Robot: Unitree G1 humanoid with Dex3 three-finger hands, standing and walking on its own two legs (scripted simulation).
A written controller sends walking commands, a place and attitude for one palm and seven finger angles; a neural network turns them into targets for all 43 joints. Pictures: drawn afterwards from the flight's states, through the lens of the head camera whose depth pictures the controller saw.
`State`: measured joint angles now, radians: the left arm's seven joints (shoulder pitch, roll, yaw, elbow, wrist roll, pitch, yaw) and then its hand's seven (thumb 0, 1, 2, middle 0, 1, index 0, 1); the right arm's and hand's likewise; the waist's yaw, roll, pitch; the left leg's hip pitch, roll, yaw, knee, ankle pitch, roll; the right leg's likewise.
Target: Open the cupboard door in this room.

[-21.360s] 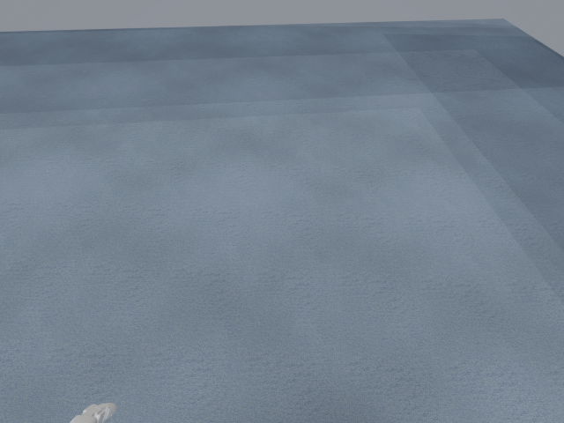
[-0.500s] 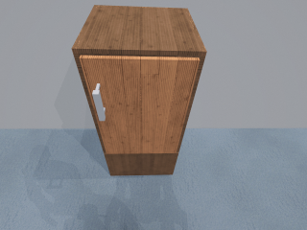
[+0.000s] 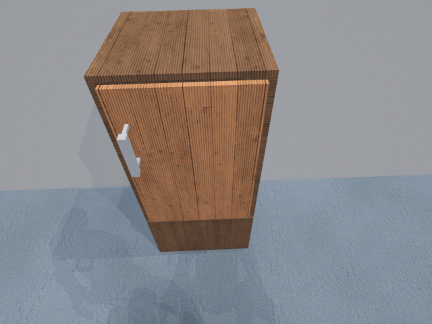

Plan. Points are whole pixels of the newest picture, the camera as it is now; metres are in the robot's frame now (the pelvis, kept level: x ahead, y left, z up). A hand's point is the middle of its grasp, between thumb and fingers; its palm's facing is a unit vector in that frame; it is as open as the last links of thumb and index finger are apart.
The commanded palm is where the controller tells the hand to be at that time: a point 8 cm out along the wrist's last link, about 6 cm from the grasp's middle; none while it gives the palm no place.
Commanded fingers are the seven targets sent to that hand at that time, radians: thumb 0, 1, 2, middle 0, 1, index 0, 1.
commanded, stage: look again from close up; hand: left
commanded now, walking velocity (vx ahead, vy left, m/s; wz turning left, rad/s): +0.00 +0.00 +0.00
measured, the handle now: (131, 151) +0.52 +0.25 -0.01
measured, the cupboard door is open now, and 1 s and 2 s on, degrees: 0 0 0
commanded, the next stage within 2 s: raise the hand with hooked fingers in 0.38 s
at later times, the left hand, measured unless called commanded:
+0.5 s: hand out of the picture +0.02 +0.17 -0.17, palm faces +0.01 -0.98 -0.20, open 7.4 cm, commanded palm +0.11 +0.22 -0.07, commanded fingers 0.00 0.85 0.88 -0.20 -0.33 -0.20 -0.33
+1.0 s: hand out of the picture +0.12 +0.20 -0.07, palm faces +0.20 -0.98 -0.04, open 9.1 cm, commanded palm +0.13 +0.25 -0.04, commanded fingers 0.00 0.27 0.63 -0.25 -0.70 -0.25 -0.70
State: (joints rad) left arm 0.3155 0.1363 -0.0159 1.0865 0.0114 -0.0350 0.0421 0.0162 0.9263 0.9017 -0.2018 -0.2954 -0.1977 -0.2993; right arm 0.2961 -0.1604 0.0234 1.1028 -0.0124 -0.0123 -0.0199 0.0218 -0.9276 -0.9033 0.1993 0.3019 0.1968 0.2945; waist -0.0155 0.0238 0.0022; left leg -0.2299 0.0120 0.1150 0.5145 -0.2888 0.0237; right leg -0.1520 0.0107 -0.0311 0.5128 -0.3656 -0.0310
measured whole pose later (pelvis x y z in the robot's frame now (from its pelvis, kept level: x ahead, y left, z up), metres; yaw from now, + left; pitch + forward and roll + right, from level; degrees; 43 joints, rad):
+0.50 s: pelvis +0.02 +0.00 +0.00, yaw +0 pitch +0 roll +0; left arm 0.30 0.16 -0.01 1.09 0.02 -0.03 0.04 0.01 0.91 0.90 -0.20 -0.30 -0.20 -0.30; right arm 0.22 -0.17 0.02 1.11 -0.01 -0.01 -0.03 0.01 -0.92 -0.90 0.20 0.30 0.20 0.29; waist 0.00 -0.01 0.01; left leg -0.20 0.03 0.12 0.50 -0.29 0.01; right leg -0.10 0.03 -0.03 0.45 -0.35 -0.03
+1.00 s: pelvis -0.07 -0.02 -0.09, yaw +3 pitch +13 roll -1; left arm 0.37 0.19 0.19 0.17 -0.24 -0.52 -0.21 0.02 0.50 0.73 -0.24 -0.56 -0.23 -0.56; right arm 0.15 -0.27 -0.05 0.52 0.01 -0.20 -0.05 0.01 -0.91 -0.90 0.20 0.30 0.20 0.29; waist 0.04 -0.02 -0.13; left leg -0.94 0.04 0.01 1.17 -0.45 0.00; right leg -0.82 0.01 -0.13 1.17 -0.57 -0.07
